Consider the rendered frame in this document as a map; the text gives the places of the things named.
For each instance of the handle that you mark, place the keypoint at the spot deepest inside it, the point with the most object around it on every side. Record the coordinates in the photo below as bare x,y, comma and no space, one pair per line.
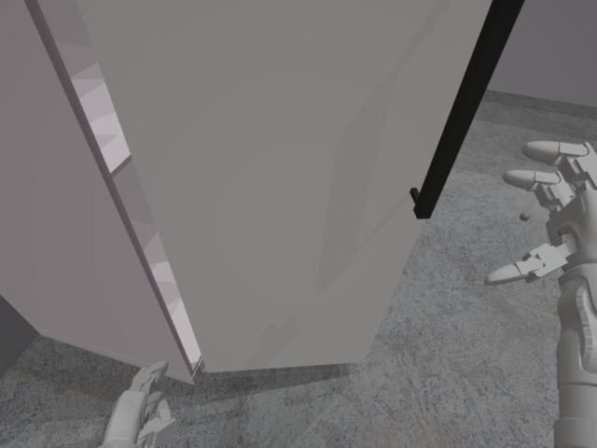
492,39

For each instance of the fridge door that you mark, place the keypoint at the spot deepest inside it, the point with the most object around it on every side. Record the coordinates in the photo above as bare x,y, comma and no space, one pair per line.
276,142

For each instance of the robot right hand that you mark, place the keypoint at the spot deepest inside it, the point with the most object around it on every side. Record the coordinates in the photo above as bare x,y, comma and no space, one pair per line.
578,166

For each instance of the right robot forearm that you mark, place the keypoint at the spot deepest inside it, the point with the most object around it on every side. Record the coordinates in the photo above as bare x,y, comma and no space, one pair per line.
577,359

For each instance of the robot left hand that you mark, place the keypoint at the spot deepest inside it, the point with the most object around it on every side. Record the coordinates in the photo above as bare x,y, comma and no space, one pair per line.
128,420

